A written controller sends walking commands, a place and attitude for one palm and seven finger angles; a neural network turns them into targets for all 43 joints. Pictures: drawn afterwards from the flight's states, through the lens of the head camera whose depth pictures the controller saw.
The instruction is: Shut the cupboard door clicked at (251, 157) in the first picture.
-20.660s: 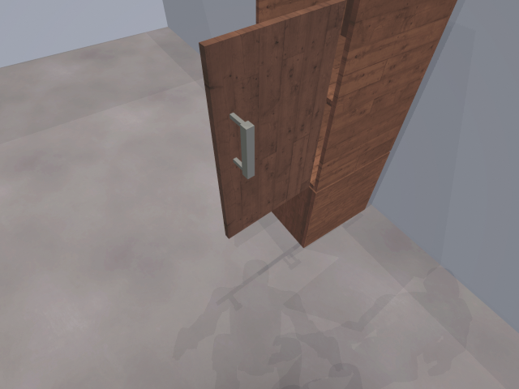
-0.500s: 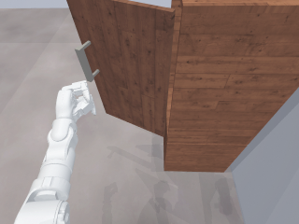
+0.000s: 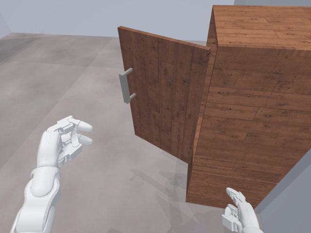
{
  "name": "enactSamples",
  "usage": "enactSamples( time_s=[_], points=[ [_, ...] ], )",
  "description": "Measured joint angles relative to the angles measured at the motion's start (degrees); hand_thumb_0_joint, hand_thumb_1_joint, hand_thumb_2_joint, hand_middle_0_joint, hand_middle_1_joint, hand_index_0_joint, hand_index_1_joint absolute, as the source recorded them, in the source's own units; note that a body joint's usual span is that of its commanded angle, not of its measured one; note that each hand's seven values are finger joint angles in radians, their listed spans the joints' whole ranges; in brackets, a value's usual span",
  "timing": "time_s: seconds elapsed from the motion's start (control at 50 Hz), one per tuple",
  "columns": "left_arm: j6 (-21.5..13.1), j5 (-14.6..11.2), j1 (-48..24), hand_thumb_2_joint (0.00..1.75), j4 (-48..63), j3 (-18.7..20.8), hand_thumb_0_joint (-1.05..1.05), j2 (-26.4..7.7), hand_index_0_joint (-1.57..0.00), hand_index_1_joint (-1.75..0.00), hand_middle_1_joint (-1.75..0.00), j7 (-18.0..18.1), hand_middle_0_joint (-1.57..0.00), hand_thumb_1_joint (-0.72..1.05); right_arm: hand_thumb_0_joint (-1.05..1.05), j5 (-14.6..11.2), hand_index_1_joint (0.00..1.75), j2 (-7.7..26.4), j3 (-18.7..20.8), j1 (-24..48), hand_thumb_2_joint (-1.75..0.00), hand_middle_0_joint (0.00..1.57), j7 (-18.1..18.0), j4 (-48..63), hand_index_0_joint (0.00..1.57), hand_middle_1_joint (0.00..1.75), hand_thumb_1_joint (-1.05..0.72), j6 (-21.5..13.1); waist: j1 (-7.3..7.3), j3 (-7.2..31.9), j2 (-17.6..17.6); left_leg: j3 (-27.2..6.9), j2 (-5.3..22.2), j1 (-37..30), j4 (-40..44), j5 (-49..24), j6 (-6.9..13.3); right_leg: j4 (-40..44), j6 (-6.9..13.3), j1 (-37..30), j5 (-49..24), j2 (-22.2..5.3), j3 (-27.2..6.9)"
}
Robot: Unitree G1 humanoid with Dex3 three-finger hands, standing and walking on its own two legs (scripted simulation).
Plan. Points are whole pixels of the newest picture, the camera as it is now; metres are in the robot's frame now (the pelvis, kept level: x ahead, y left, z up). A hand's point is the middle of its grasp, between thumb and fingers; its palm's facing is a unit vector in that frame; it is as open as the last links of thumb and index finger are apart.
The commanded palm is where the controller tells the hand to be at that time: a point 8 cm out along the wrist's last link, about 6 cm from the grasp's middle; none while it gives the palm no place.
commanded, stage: draw the hand back to the body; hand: left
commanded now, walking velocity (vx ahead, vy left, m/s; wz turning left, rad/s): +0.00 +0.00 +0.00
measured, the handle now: (128, 86) +0.66 +0.19 +0.02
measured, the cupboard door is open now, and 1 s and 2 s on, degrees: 65 65 65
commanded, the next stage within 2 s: step back with the hand held close in 0.70 s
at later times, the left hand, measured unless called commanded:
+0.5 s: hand (27, 168) +0.19 +0.27 +0.16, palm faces +0.49 -0.77 -0.40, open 7.1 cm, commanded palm +0.14 +0.30 +0.17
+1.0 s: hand (36, 161) +0.20 +0.26 +0.16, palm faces +0.43 -0.78 -0.45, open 7.4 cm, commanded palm +0.15 +0.30 +0.17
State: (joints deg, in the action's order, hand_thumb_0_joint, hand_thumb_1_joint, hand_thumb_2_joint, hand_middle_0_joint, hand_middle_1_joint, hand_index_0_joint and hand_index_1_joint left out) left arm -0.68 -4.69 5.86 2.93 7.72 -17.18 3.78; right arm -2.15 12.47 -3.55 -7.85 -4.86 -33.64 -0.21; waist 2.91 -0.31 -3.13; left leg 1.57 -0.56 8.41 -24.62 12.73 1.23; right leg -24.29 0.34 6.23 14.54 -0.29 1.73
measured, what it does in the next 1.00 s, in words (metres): stands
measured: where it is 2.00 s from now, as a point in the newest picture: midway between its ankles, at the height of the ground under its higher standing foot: outside the picture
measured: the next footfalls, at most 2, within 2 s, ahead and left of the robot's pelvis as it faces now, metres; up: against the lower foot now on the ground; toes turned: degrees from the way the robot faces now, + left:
none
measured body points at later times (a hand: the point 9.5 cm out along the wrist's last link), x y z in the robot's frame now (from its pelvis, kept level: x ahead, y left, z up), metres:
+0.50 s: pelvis +0.01 +0.00 +0.00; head -0.02 -0.03 +0.45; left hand +0.16 +0.31 +0.18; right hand +0.19 -0.22 -0.09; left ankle +0.01 +0.11 -0.74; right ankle -0.01 -0.11 -0.74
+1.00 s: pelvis +0.01 +0.00 +0.00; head -0.01 -0.03 +0.45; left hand +0.17 +0.30 +0.18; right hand +0.19 -0.24 -0.09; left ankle +0.01 +0.11 -0.74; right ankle -0.01 -0.11 -0.74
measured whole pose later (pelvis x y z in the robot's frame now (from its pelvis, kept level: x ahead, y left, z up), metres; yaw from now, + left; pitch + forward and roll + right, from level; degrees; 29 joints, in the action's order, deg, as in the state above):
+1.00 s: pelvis +0.01 +0.00 +0.00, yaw +0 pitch -1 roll -1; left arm -7.0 -4.0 28.4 20.8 21.2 -20.5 6.3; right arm -0.9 14.2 -0.2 -10.6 -4.7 -35.3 -1.1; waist 1.6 1.8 -5.4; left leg 1.6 0.4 12.3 -27.2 14.3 1.2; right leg -23.9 0.3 8.8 14.3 0.7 1.7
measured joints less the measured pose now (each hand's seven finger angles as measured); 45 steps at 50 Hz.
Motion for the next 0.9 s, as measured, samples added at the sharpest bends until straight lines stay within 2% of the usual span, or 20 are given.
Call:
enactSamples(
  time_s=[0.18,0.38,0.48,0.56,0.68,0.84,0.9],
  points=[
    [0.6,0.1,10.9,0.9,11.2,5.3,0.02,-1.6,-0.64,-0.77,-0.76,0.8,-0.63,0.89,0.01,1.1,0.3,-0.6,-0.2,-2.1,-0.9,0.2,0.8,-1.6,0.2,0.3,-0.9,-0.9,0.6,-0.4,-0.9,0.0,-0.4,-2.6,1.7,-0.2,0.3,2.0,-0.4,-2.7,-0.3,-0.3,0.0],
    [-0.7,0.0,21.6,0.9,19.0,12.4,0.02,-3.9,-0.37,-0.47,-0.47,1.8,-0.36,0.89,0.01,1.0,0.3,0.5,1.7,-4.3,-0.9,0.2,0.5,-3.1,0.2,0.3,-0.9,-2.7,1.06,0.2,-1.3,0.2,-0.2,-2.7,0.8,0.6,0.3,1.6,-0.4,-3.0,0.2,-0.1,-0.2],
    [-1.2,0.5,20.3,0.9,18.0,12.1,0.02,-2.6,-0.28,-0.38,-0.37,2.6,-0.27,0.89,0.01,1.1,0.3,1.5,2.3,-4.2,-0.9,0.2,0.0,-3.7,0.2,0.3,-0.9,-4.0,1.61,-0.3,-1.5,-0.3,-0.4,-2.5,0.7,0.4,0.3,1.1,-0.4,-2.8,0.3,-0.4,0.3],
    [-1.2,0.5,19.5,0.9,17.6,11.1,0.02,-1.7,-0.24,-0.34,-0.33,2.6,-0.23,0.89,0.01,1.2,0.3,1.3,2.3,-3.6,-0.9,0.2,-0.2,-3.8,0.2,0.3,-0.9,-4.7,1.41,-0.2,-1.1,-0.2,-0.4,-2.5,0.9,0.2,0.2,0.8,-0.2,-2.6,0.4,-0.3,0.2],
    [-1.6,0.3,20.2,0.9,18.5,11.0,0.02,-2.6,-0.22,-0.31,-0.31,2.0,-0.21,0.89,0.01,1.3,0.3,0.3,2.0,-3.2,-0.9,0.2,-0.2,-3.1,0.2,0.3,-0.9,-5.1,0.79,0.2,-0.7,0.1,0.2,-2.8,0.8,0.5,-0.2,0.9,0.1,-2.8,0.4,0.3,-0.2],
    [-1.9,0.1,20.2,0.9,18.2,11.8,0.02,-2.8,-0.22,-0.31,-0.3,1.8,-0.21,0.89,0.01,1.3,0.3,0.2,2.0,-3.4,-0.9,0.2,-0.1,-2.9,0.2,0.3,-0.9,-4.8,0.72,-0.1,-0.9,0.3,0.7,-2.9,1.1,0.4,-0.5,1.4,0.4,-2.8,0.1,0.7,-0.3],
    [-3.8,0.4,20.0,0.9,17.5,13.0,0.02,-3.1,-0.22,-0.31,-0.3,2.0,-0.21,0.89,0.01,1.1,0.3,0.7,2.0,-3.5,-0.9,0.2,0.2,-2.0,0.2,0.3,-0.9,-3.6,0.03,0.5,-1.6,-0.3,1.1,-0.4,-0.6,0.8,-0.5,1.8,0.4,-1.5,-0.3,1.1,0.3]
  ],
)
